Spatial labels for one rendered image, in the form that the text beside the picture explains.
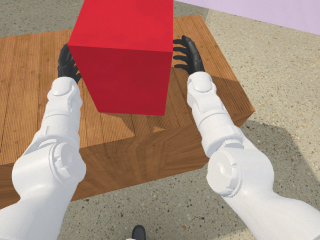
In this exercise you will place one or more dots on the carton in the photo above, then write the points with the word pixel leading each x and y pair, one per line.
pixel 123 50

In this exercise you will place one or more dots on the left robot foot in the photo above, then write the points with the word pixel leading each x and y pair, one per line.
pixel 139 233

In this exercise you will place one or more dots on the left robot hand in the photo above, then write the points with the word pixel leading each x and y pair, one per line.
pixel 66 65

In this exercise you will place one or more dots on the right robot hand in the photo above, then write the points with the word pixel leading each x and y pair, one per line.
pixel 192 58

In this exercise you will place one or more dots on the robot left forearm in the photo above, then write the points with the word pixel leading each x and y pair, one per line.
pixel 61 120

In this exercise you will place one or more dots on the robot right upper arm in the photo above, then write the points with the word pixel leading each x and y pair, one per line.
pixel 244 178

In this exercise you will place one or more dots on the robot right forearm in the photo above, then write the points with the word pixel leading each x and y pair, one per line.
pixel 211 117

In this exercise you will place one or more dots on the robot left upper arm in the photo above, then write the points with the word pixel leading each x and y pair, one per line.
pixel 46 180

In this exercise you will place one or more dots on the pedestal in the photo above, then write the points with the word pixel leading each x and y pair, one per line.
pixel 120 150

